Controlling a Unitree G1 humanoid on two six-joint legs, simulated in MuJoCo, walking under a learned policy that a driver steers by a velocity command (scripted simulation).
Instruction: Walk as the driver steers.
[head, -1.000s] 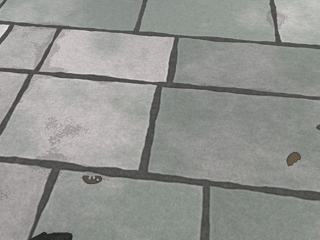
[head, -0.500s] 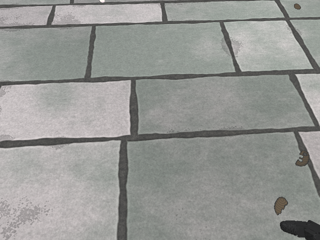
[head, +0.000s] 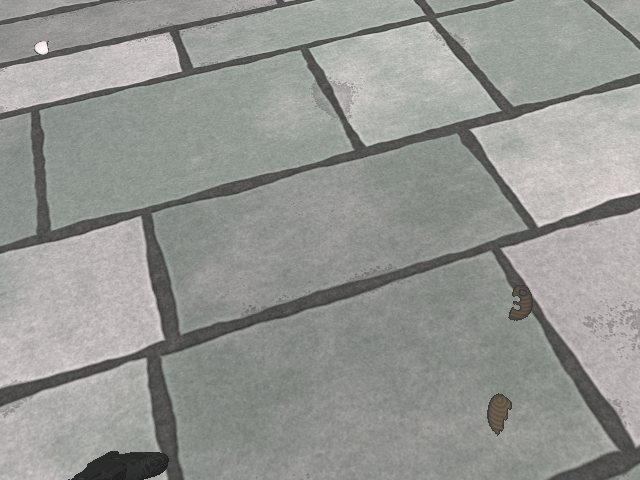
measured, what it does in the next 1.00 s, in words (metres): steps on the spot, turning left: left foot, then right foot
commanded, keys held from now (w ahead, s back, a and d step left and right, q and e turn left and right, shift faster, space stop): q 0.82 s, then no key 0.18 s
